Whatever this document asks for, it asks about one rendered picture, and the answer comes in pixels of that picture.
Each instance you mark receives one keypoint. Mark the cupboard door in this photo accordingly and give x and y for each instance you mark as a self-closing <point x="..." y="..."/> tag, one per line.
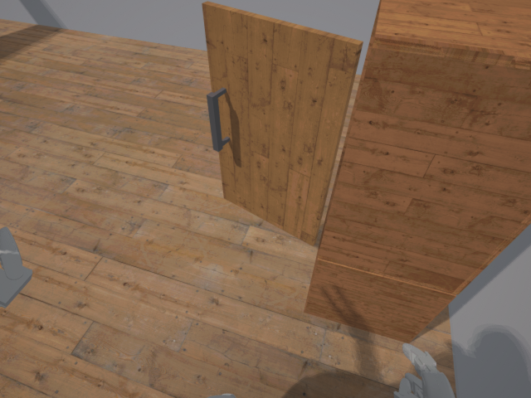
<point x="288" y="89"/>

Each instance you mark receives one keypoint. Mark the handle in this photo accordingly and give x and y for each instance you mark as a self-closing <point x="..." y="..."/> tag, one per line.
<point x="214" y="116"/>

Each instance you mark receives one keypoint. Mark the left robot hand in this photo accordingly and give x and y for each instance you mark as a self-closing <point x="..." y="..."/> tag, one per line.
<point x="14" y="277"/>

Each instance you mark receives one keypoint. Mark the right robot hand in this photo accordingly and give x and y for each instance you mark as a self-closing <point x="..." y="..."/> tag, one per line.
<point x="433" y="384"/>

